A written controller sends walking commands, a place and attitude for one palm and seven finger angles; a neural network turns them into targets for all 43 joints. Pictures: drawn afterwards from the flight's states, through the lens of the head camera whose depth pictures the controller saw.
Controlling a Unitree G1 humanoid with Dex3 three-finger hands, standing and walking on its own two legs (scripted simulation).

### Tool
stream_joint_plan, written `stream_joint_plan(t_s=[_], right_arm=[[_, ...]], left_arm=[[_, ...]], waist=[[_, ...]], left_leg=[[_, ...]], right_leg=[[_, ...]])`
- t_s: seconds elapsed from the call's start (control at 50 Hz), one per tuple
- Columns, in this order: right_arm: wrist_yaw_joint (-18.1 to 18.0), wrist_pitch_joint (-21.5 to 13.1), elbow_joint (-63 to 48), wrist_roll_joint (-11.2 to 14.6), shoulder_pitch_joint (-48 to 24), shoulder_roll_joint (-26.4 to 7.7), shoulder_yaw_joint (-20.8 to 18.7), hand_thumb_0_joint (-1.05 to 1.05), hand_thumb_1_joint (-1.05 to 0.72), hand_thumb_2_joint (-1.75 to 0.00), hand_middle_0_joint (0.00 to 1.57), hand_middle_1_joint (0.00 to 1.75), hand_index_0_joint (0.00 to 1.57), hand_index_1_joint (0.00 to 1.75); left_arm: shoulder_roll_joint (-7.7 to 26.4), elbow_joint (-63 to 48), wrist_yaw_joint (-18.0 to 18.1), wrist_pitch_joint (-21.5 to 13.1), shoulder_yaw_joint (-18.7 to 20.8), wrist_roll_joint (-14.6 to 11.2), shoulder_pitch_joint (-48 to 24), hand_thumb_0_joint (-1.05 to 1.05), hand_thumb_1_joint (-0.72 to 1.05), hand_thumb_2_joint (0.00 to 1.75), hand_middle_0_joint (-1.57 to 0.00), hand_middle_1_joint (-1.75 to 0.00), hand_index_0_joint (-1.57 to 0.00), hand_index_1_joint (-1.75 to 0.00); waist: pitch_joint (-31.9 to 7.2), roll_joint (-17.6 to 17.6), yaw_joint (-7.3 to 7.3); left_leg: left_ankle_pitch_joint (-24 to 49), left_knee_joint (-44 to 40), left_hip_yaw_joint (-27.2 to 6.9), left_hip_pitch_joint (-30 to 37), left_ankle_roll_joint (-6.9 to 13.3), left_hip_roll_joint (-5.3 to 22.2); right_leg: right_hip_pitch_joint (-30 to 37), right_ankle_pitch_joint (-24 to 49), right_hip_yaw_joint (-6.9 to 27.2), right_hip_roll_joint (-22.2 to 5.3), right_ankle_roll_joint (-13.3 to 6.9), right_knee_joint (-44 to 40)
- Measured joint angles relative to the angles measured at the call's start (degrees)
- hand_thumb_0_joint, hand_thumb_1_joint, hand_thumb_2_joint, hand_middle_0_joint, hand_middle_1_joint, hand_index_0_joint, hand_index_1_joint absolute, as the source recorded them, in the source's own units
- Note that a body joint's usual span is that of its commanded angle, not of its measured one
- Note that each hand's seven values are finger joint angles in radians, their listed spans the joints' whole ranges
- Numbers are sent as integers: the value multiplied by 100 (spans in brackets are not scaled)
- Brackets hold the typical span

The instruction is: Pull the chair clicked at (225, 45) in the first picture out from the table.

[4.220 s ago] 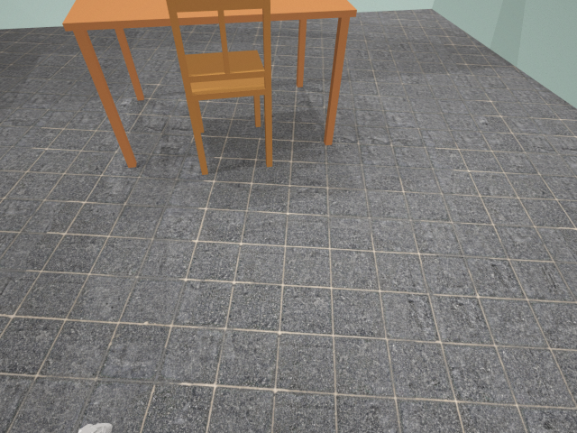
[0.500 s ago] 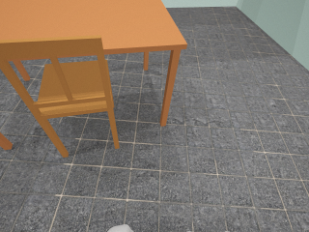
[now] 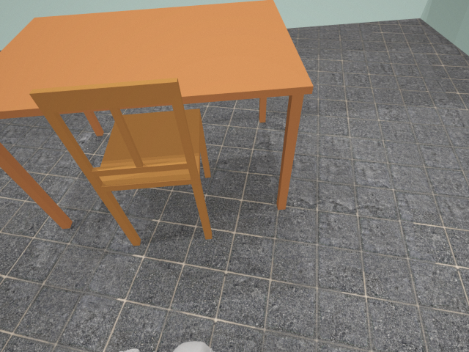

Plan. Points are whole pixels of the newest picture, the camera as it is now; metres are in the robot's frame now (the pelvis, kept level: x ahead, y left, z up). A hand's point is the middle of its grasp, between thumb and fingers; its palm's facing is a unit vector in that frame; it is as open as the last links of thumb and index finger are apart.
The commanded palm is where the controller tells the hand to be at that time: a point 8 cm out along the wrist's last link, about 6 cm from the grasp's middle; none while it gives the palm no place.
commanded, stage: take the last steps up to it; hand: left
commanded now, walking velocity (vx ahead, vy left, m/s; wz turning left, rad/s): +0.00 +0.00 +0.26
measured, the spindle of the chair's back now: (127, 138) +0.71 +0.37 -0.11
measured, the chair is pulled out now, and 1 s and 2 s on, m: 0.00 0.00 0.00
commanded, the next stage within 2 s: come to a stop and stand still in 0.96 s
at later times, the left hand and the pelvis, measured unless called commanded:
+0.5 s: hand out of the picture +0.06 +0.23 -0.17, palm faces +0.13 -0.97 -0.21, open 7.4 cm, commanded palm none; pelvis +0.06 +0.03 +0.00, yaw +6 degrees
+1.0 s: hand out of the picture +0.16 +0.23 -0.19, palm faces +0.19 -0.97 -0.13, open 7.4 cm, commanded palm none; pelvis +0.21 +0.07 -0.01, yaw +6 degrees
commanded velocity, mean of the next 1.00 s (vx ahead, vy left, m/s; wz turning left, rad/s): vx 0.26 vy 0.02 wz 0.03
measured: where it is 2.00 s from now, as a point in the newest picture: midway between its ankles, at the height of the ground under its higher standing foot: outside the picture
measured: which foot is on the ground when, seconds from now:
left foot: up 0.00-0.20, down 0.22-0.58, up 0.60-0.92, down 0.94-1.00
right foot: down 0.00-0.22, up 0.24-0.54, down 0.56-0.96, up 0.98-1.00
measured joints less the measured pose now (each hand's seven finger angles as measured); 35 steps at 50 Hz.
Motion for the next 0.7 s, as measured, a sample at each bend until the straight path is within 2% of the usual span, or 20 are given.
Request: stream_joint_plan(t_s=[0.08,0.14,0.2,0.22,0.28,0.34,0.4,0.46,0.56,0.58,0.62,0.66,0.7], right_arm=[[-6,17,26,15,-74,6,41,1,-91,-90,20,30,20,30],[-2,-21,38,14,-150,17,98,1,-91,-90,20,30,20,30],[15,-160,8,0,-135,35,168,1,-91,-90,20,30,20,30],[14,-230,-14,-18,-107,37,181,1,-91,-90,20,30,20,30],[-19,-371,-5,-63,-23,195,247,1,-91,-90,20,30,20,30],[-80,-462,69,-47,207,312,309,1,-91,-90,20,30,20,30],[-102,-509,244,-27,418,376,341,1,-91,-90,20,30,20,30],[-99,-526,416,-30,590,416,336,1,-90,-90,20,30,20,30],[-95,-500,655,-30,810,423,292,1,-90,-90,21,30,20,30],[-93,-501,692,-8,852,410,282,1,-90,-90,21,30,20,30],[-70,-437,771,22,838,355,255,1,-90,-90,21,30,20,30],[-31,-372,816,12,763,322,219,1,-91,-90,20,30,20,30],[-1,-362,765,-14,634,289,180,1,-91,-90,20,30,20,30]], left_arm=[[60,88,-5,-5,29,23,107,1,91,90,-20,-30,-21,-30],[158,215,-43,-18,54,34,231,1,91,90,-20,-30,-21,-30],[288,391,-86,14,99,4,442,1,91,90,-20,-30,-21,-30],[331,441,-104,48,118,-18,523,1,91,90,-20,-30,-21,-30],[491,655,-130,209,182,4,658,1,91,90,-20,-30,-20,-30],[535,772,-212,217,186,14,680,1,91,90,-20,-30,-20,-30],[481,749,-259,133,145,1,633,1,91,90,-20,-30,-20,-30],[374,703,-271,83,106,-13,526,1,91,90,-20,-30,-20,-30],[194,611,-289,-72,80,-8,365,1,90,90,-20,-30,-20,-30],[158,598,-280,-149,80,8,329,1,90,90,-20,-30,-20,-30],[38,584,-246,-278,64,-5,256,1,90,90,-20,-30,-20,-30],[-30,571,-168,-338,84,-26,302,1,91,90,-20,-30,-20,-30],[-53,613,-104,-357,93,-16,407,1,92,90,-20,-30,-20,-30]], waist=[[63,-134,102],[78,-208,212],[-6,-261,273],[-53,-251,267],[-61,-426,294],[-101,-417,244],[-97,-345,234],[-61,-270,197],[2,-159,103],[22,-113,104],[82,43,102],[43,72,152],[-21,54,166]], left_leg=[[-176,-771,73,367,-57,133],[-228,-1610,160,765,-5,162],[144,-2794,327,1346,102,171],[455,-3083,295,1439,191,178],[457,-2985,360,1523,308,105],[520,-3423,313,1817,337,63],[681,-3869,266,2107,339,18],[666,-4063,239,2318,319,-12],[140,-3599,258,2426,180,31],[-81,-3204,251,2306,205,76],[-470,-1777,146,1768,370,165],[-293,-502,107,1136,467,182],[95,32,166,615,459,268]], right_leg=[[21,19,-142,-130,32,-55],[-6,-7,-236,-204,94,-12],[-80,-144,-335,-265,210,214],[-165,-301,-358,-266,243,416],[-605,-1167,48,-164,237,1641],[-1053,-923,232,-71,215,2540],[-1242,-612,279,-92,254,2460],[-1194,-512,273,-112,277,1837],[-654,-91,132,25,201,505],[-585,210,94,65,52,414],[-529,19,-50,137,-83,646],[-320,-160,-126,189,-109,487],[-68,-84,-159,234,-73,115]])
